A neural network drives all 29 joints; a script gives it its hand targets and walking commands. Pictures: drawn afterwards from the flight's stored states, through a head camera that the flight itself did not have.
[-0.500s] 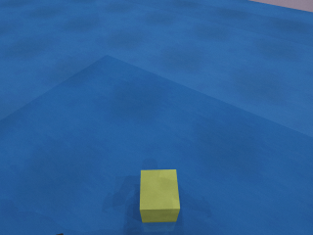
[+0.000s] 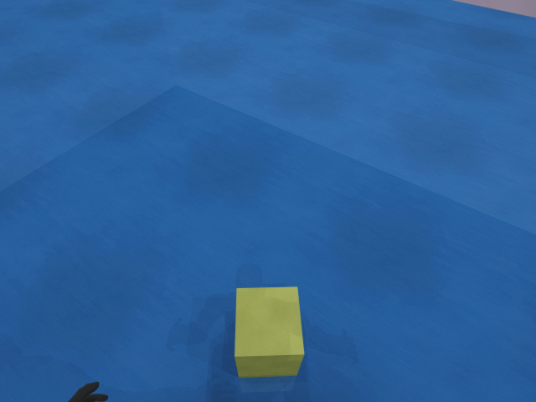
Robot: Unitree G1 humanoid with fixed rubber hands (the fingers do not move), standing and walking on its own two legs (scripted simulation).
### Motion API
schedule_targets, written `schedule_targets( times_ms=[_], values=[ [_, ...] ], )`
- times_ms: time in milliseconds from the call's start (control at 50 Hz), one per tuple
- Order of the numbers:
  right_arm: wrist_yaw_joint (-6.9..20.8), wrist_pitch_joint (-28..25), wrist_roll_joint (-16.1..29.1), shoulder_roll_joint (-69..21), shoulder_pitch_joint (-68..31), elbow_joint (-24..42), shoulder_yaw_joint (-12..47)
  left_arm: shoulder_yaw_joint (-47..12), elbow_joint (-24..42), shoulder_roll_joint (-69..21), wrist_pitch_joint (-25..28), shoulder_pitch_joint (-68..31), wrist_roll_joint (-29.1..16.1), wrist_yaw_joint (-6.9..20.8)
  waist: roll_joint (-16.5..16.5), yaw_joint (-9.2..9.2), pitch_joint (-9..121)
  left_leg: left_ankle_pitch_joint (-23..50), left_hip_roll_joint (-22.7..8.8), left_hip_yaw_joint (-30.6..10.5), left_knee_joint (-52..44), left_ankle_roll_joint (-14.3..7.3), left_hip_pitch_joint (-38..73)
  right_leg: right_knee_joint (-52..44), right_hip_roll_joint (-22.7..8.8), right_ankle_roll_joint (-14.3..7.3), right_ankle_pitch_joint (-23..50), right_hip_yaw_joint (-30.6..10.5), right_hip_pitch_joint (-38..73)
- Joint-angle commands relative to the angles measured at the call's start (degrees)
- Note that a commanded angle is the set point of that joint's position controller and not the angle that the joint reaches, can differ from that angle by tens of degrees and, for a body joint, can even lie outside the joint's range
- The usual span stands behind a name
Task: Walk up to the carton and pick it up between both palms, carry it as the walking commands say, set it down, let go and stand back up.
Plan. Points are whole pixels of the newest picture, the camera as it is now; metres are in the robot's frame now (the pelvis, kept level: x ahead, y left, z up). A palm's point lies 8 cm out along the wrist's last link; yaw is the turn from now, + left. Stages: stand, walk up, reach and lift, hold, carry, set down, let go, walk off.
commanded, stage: walk up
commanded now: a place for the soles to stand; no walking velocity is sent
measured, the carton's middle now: (267, 333) +0.44 +0.02 -0.64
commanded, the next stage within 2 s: none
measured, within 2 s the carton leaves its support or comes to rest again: neither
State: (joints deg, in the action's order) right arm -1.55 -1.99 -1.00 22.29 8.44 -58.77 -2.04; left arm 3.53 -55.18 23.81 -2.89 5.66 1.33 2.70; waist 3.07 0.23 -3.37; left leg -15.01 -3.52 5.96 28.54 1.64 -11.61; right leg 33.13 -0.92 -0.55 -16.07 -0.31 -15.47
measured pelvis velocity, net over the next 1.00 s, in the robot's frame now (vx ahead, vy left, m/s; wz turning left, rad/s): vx -0.01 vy -0.07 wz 0.08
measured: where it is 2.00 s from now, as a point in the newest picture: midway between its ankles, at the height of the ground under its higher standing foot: outside the picture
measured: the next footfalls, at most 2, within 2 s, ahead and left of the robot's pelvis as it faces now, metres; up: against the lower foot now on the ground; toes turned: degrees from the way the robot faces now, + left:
left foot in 0.30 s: +0.05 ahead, +0.07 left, +0.00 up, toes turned +6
right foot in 0.50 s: +0.01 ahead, -0.19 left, +0.00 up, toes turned +7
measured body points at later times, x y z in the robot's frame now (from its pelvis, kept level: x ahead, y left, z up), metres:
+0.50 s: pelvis -0.01 -0.05 -0.01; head +0.03 -0.03 +0.43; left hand +0.06 +0.26 -0.15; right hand +0.12 -0.37 -0.11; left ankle +0.01 +0.07 -0.73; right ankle -0.01 -0.20 -0.73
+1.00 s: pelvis -0.01 -0.07 +0.01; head +0.00 -0.07 +0.46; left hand +0.09 +0.25 -0.10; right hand +0.10 -0.37 -0.12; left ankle +0.01 +0.07 -0.73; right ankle -0.01 -0.21 -0.73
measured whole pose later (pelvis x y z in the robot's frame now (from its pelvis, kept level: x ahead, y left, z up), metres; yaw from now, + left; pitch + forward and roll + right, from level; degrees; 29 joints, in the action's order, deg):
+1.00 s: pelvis -0.01 -0.07 +0.01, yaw +5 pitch -3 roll +0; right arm 1.7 0.5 -0.9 21.4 5.4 -63.0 -1.6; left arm 0.9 -59.7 21.4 1.9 3.9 0.5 -0.4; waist -0.5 0.8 -3.2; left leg -9.4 -1.7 0.9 23.3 1.2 -11.0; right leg 23.9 -2.5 1.9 -14.2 1.1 -7.0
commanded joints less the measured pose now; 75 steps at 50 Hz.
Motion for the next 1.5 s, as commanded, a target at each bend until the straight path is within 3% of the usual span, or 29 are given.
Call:
schedule_targets(
  times_ms=[0, 60, 80, 100, 140, 160, 200, 260, 280, 300, 320, 340, 380, 440, 460, 480, 500, 520, 540, 620, 740, 860, 920, 1060, 1140, 1160, 1300, 1380, 1480],
  values=[
    [-1.6, -0.8, -0.2, 18.4, -0.2, 5.3, -4.9, 2.6, 5.7, 9.3, -0.3, 0.4, -0.2, 0.3, -11.4, -0.14, 3.7, 18.5, -19.2, -17.7, -6.9, -16.1, 0.2, 11.6, -1.4, -1.2, -9.7, -1.5, -4.3],
    [-1.5, 0.1, -0.9, 16.7, -4.8, 7.7, -5.1, 3.1, 5.8, 9.3, 0.7, 6.6, 0.6, 0.6, -9.5, -3.81, 3.7, 15.8, -11.7, -8.7, 2.9, -10.3, -5.3, -4.6, -1.6, -2.8, -0.5, -1.3, 2.7],
    [-1.3, 0.5, -0.9, 12.7, -2.0, 8.3, -4.5, 4.2, 7.0, 14.2, 1.2, 7.0, 2.1, 0.4, 6.0, -3.39, 2.4, 4.8, -1.8, -1.6, 17.7, -4.4, -11.9, -14.4, -10.8, -6.0, 9.3, -16.1, 5.2],
    [-2.0, 1.3, 0.1, 9.4, -0.3, 9.6, -2.9, 4.7, 7.9, 17.7, 1.5, 4.5, 1.4, 0.1, 13.6, -3.53, 1.2, -20.8, 5.3, -3.3, 22.7, -2.8, -18.4, -16.7, -16.2, -11.8, 17.0, -20.7, 5.2],
    [-2.3, 1.3, 0.1, 13.1, 1.7, 7.3, -3.2, 3.9, 11.0, 12.5, 1.4, 1.4, 0.9, -0.3, 6.9, -2.86, 1.3, -21.8, 4.1, -8.1, 29.1, -4.3, -13.8, -13.8, -14.6, -15.2, 19.6, -15.9, -0.6],
    [-2.0, 0.8, 1.0, 12.7, 3.5, 7.6, -3.3, 3.4, 11.9, 10.8, 1.3, 1.0, 0.6, -0.4, 2.7, -0.84, 1.5, -17.0, 2.8, -7.1, 26.4, -4.0, -11.8, -12.5, -14.1, -14.2, 23.8, -12.8, 0.8],
    [-2.3, 0.2, 1.4, 13.6, 7.6, 6.1, -3.4, 3.8, 13.2, 11.8, 0.7, 0.0, 0.6, -0.9, 9.2, -1.41, 3.5, -10.4, 1.2, -3.0, 18.9, -2.4, -12.7, -6.5, -10.7, -12.8, 31.2, -6.5, 5.7],
    [-1.4, -0.3, 0.4, 12.5, 8.3, 6.3, -3.2, 3.2, 13.4, 11.5, 0.2, -0.4, -0.4, -1.4, 3.8, 0.53, 8.5, 0.4, 2.7, -0.8, 1.8, -3.3, 0.3, -1.0, -10.5, -9.0, 21.1, -5.2, 4.6],
    [-1.5, -0.7, -0.1, 13.3, 8.0, 6.8, -3.7, 2.8, 13.3, 9.8, 0.1, 0.7, -0.7, -1.6, -1.0, 1.05, 6.5, 4.7, -1.1, -7.3, -5.9, -4.6, 3.8, 2.7, -9.1, -6.3, 16.2, -6.3, -1.3],
    [-1.5, -1.1, -1.4, 15.6, 4.3, 8.4, -4.2, 1.6, 12.3, 5.7, 0.7, 5.0, -2.2, -1.7, -14.8, -0.97, 9.0, 9.0, -12.7, -24.7, -10.0, -9.4, 7.1, 9.7, -4.4, -2.5, 4.7, -3.2, -5.8],
    [-1.5, -1.5, 0.0, 18.7, 1.3, 9.1, -3.9, 1.9, 11.2, 7.8, 0.1, 4.9, -1.9, -1.8, -13.4, -2.23, 5.9, 11.7, -18.9, -32.1, -11.7, -16.2, 1.8, 17.4, 0.4, -0.8, -14.6, -3.6, -7.5],
    [-1.1, -1.7, 0.0, 19.1, 1.2, 8.9, -4.3, 3.2, 11.0, 10.1, -0.2, 4.4, -2.1, -2.1, -11.9, -0.34, 5.5, 10.2, -21.7, -30.0, -9.8, -20.3, -3.3, 22.8, -1.1, -0.7, -16.8, -7.4, -3.9],
    [-1.0, -1.6, -0.5, 15.1, 0.1, 9.5, -3.9, 3.1, 9.9, 9.1, 0.8, 2.9, -1.7, -1.9, -9.0, 0.24, 4.5, 16.6, -16.9, -22.7, -5.2, -18.1, -1.2, 21.5, 0.2, -1.2, -17.4, -6.1, -5.9],
    [0.2, -0.9, -0.8, 14.2, -4.0, 10.1, -3.1, 2.9, 7.0, 7.8, 2.2, 7.7, -1.4, -1.7, -15.5, -2.17, 3.6, 13.3, -9.0, -11.7, -2.1, -11.6, -5.6, 4.6, -1.0, -1.2, -7.7, -0.7, 3.2],
    [0.4, -0.2, -0.5, 13.2, -3.6, 10.3, -3.1, 3.0, 4.6, 7.9, 2.9, 8.5, -0.6, -2.0, -10.9, -2.08, 4.1, 8.5, -8.8, -12.9, -0.9, -10.4, -9.5, -1.8, 1.4, -1.3, -2.3, 3.2, 7.8],
    [1.0, 0.6, -0.4, 11.8, -1.2, 9.6, -2.8, 2.8, 5.2, 8.2, 4.1, 9.0, 0.0, -2.4, -8.9, -1.45, 7.1, 3.8, -7.0, -11.5, 2.7, -8.8, -8.0, -7.9, -0.2, -1.6, -0.7, -0.4, 10.9],
    [1.4, 0.8, 0.2, 9.5, -0.7, 9.7, -1.8, 2.8, 6.2, 9.9, 4.8, 5.3, 0.6, -3.0, -1.4, 0.55, 6.5, 1.0, -2.4, -9.3, 7.5, -4.8, -9.5, -13.9, -9.7, -4.3, 0.8, -15.4, 7.3],
    [1.5, 1.3, 1.0, 8.9, 1.2, 9.2, -1.7, 2.3, 6.0, 13.0, 5.5, 0.7, 0.5, -3.1, 3.7, 3.15, 2.4, -3.0, 0.2, -7.9, 5.9, -2.6, -6.8, -16.2, -14.4, -5.6, 4.9, -19.0, 1.1],
    [1.9, 1.5, 0.7, 11.6, 0.6, 6.4, -2.6, 2.2, 6.2, 12.9, 5.6, -2.5, -0.2, -3.0, -1.8, 3.08, 2.5, -4.1, -0.4, -7.5, 3.9, -2.8, 1.1, -11.7, -12.8, -6.7, 3.6, -14.3, -5.5],
    [2.5, 1.1, 0.8, 12.0, -2.7, 4.4, -2.7, 1.0, 4.3, 11.3, 5.9, 0.4, -0.9, -3.5, -1.9, 1.24, 5.8, 13.2, -3.6, -10.8, -1.7, -4.9, 3.0, -7.2, -6.3, -2.7, 9.1, -4.2, 0.5],
    [2.8, 1.4, 0.9, 11.4, -5.6, 2.2, -2.1, 0.5, 0.9, 10.7, 5.7, 0.1, -1.3, -3.8, 1.2, -0.49, 8.2, 18.5, -3.4, -10.1, -2.5, -4.0, 5.0, -9.6, -7.8, -2.2, 19.9, -3.1, 5.6],
    [3.1, 1.8, 0.4, 10.5, -5.7, -0.2, -1.9, -0.5, -0.2, 10.2, 5.7, -2.6, -0.8, -3.8, -1.4, 0.87, 5.4, 10.9, -2.7, -9.4, -6.2, -3.4, 4.4, -14.3, -8.2, -1.9, 11.0, -4.6, 4.6],
    [2.8, 1.7, 0.3, 9.9, -4.3, -0.8, -1.3, -0.9, -1.2, 9.3, 5.8, -3.3, -1.1, -3.5, 3.1, -0.07, 2.6, 9.0, -3.2, -10.8, -8.9, -3.8, 3.5, -16.1, -7.7, -1.3, 7.5, -3.9, 5.2],
    [3.1, 1.4, -0.2, 11.5, -5.3, -1.4, -1.7, -0.6, -2.5, 8.5, 5.4, -5.2, -0.6, -3.2, -6.1, 0.85, 3.8, 4.5, -3.6, -11.2, -10.6, -3.5, 1.1, -14.7, -5.9, -0.6, 4.9, -1.8, 6.9],
    [2.9, 1.2, 0.1, 9.2, -3.9, -1.3, -1.9, -0.6, -3.0, 9.3, 6.0, -4.1, -0.3, -3.4, -1.8, 0.93, 3.5, 7.6, -3.9, -11.5, -10.2, -4.0, 2.3, -15.7, -6.8, -1.4, 5.6, -3.0, 6.0],
    [2.9, 1.4, 0.2, 10.0, -3.6, -2.5, -2.2, -0.8, -3.9, 8.2, 5.9, -3.9, -0.3, -3.5, -5.8, 0.82, 1.9, 6.9, -3.7, -12.4, -11.2, -3.6, 1.5, -15.6, -6.4, -1.0, 4.8, -2.7, 6.3],
    [3.7, 3.4, 0.0, 11.2, -2.9, 0.2, -4.1, 1.7, -2.7, 13.4, 5.2, -0.8, -0.3, -4.8, -5.1, 1.04, 5.9, 11.2, -1.4, -9.1, -3.9, -3.5, 0.3, -11.9, -9.6, -3.8, 10.7, -3.5, 6.6],
    [3.8, 4.1, 0.0, 11.9, -1.9, 1.9, -4.5, 1.8, -0.6, 13.2, 4.6, -1.9, -0.6, -4.9, 0.3, 0.91, 5.1, 15.4, -2.1, -11.6, -0.7, -4.7, -0.1, -8.2, -8.3, -3.8, 10.8, -1.8, 4.3],
    [4.3, 4.3, -0.6, 14.3, -3.1, 4.9, -5.2, 1.6, 0.2, 10.9, 4.0, 0.7, -1.1, -4.5, -5.6, 0.71, 5.0, 7.7, -5.3, -17.7, -6.3, -8.5, -4.3, -1.5, -2.8, -2.4, -0.5, 1.1, 4.2]
  ],
)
